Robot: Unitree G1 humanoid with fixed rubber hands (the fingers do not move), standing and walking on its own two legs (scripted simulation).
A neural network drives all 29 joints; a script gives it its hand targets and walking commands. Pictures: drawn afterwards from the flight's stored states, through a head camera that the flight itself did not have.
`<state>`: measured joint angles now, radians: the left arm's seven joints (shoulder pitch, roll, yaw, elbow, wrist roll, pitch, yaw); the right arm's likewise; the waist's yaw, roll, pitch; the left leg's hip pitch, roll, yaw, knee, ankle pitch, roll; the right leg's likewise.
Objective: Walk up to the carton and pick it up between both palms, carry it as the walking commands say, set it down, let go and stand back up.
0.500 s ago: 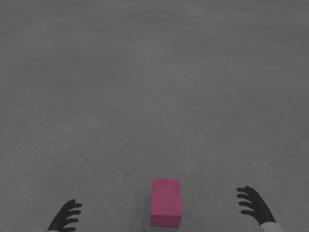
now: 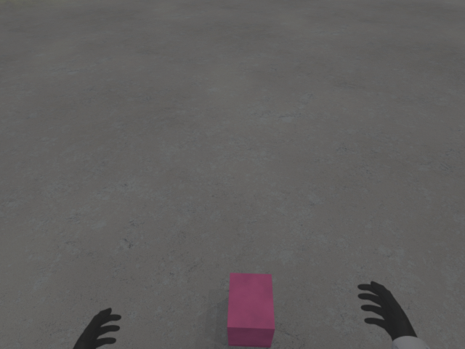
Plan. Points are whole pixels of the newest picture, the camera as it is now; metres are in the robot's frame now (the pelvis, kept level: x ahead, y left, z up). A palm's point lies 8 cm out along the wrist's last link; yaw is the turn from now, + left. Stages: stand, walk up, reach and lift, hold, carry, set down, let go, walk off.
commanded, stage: stand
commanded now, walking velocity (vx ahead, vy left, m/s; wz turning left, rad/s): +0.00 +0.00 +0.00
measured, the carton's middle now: (250, 309) +0.46 -0.02 -0.66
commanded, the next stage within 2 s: none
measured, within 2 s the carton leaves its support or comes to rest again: neither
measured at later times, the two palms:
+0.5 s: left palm out of the picture +0.12 +0.29 -0.07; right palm (404, 345) +0.16 -0.25 -0.04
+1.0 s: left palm out of the picture +0.10 +0.29 -0.08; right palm out of the picture +0.14 -0.26 -0.06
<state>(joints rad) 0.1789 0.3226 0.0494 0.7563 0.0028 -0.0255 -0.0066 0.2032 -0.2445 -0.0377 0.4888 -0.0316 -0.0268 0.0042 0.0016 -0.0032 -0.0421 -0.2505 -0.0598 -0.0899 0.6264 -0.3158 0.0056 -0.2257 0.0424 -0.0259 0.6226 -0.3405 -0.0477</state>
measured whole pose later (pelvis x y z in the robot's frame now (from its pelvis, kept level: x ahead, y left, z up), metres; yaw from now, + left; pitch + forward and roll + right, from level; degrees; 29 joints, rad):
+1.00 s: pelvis -0.02 +0.00 +0.00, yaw +0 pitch -5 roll +0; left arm 0.18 0.33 0.05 0.88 0.00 -0.04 -0.01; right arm 0.20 -0.27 -0.04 0.62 -0.03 -0.04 0.00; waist 0.00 0.01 -0.04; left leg -0.25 -0.06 -0.09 0.63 -0.29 0.01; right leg -0.23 0.04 -0.03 0.62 -0.31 -0.05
